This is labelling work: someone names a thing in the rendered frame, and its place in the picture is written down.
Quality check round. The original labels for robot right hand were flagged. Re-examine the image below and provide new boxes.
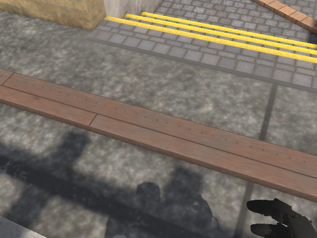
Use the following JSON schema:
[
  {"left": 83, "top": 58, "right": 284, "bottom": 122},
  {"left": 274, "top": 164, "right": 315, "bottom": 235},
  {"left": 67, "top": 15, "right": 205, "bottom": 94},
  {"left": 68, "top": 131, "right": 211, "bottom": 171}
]
[{"left": 247, "top": 198, "right": 317, "bottom": 238}]

